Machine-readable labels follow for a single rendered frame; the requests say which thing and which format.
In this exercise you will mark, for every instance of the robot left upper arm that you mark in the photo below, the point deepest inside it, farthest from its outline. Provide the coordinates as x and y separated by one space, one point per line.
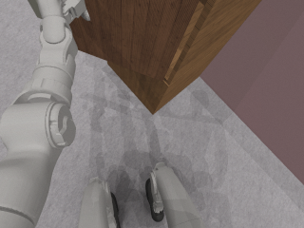
34 135

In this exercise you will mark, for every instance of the robot left forearm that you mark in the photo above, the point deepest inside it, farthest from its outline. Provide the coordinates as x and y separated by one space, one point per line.
53 75

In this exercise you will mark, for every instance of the handle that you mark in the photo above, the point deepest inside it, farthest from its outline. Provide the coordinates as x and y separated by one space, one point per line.
34 5

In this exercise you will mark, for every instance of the left robot thigh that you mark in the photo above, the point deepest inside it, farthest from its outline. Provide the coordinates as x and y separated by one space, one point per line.
95 201

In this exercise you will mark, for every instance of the robot thigh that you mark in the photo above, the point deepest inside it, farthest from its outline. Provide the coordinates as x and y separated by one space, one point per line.
179 209
95 201

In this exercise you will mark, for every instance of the robot left hand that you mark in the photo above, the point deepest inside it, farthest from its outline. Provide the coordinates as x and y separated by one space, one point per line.
68 9

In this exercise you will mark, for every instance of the right robot thigh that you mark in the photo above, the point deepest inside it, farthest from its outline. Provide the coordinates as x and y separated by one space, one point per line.
179 209

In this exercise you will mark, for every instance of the cupboard door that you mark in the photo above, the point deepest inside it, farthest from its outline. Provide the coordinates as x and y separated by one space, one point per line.
141 35

